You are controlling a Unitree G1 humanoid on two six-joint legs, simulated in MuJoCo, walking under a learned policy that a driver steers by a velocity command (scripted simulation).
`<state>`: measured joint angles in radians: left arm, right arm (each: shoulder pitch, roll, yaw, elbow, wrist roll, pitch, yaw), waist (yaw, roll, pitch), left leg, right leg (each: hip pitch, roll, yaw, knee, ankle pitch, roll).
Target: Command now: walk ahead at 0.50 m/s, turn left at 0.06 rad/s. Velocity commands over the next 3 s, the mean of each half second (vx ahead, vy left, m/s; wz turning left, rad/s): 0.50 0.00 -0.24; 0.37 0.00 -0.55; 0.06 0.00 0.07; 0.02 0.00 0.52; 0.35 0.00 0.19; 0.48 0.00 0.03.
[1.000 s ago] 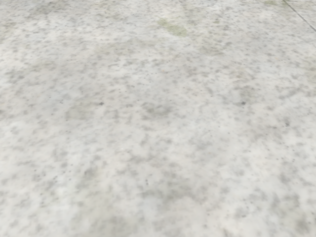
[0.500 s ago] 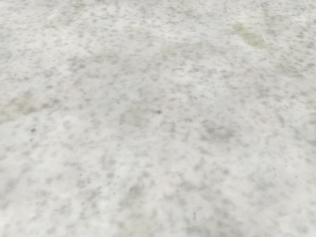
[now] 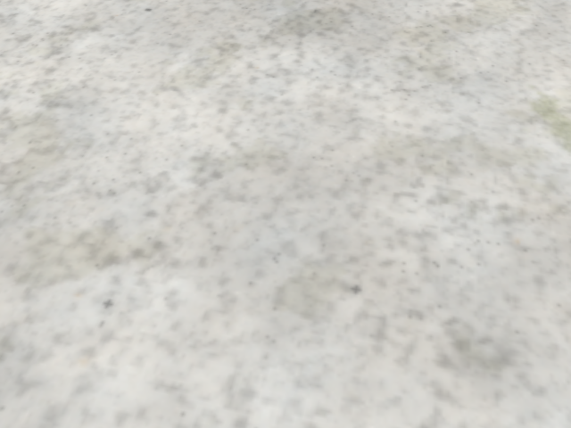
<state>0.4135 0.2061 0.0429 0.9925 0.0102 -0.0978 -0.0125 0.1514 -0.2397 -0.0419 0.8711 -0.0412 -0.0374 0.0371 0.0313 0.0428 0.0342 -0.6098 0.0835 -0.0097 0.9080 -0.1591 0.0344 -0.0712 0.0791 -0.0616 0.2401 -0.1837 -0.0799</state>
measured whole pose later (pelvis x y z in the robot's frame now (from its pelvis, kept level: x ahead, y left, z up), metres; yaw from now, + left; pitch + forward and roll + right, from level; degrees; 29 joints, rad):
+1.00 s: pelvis +0.48 -0.05 -0.01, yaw -28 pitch +1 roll +1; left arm 0.24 0.26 0.07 0.86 0.00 -0.02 0.00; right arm 0.13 -0.25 -0.05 0.79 -0.03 -0.01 -0.02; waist 0.02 0.02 0.11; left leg -0.61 0.09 -0.04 1.11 -0.34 -0.05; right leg -0.25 0.14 0.00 0.40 -0.15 -0.14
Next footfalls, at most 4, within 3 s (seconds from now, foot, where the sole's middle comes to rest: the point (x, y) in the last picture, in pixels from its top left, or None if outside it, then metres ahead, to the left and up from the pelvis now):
0.22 left None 0.29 0.12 -0.78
0.76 right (362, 412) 0.52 -0.11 -0.78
1.32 left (311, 356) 0.66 0.01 -0.78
1.74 right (390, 398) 0.56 -0.18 -0.78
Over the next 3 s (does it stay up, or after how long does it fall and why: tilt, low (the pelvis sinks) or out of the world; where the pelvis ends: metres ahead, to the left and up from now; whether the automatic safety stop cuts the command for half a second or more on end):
stays up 0.95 -0.10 0.00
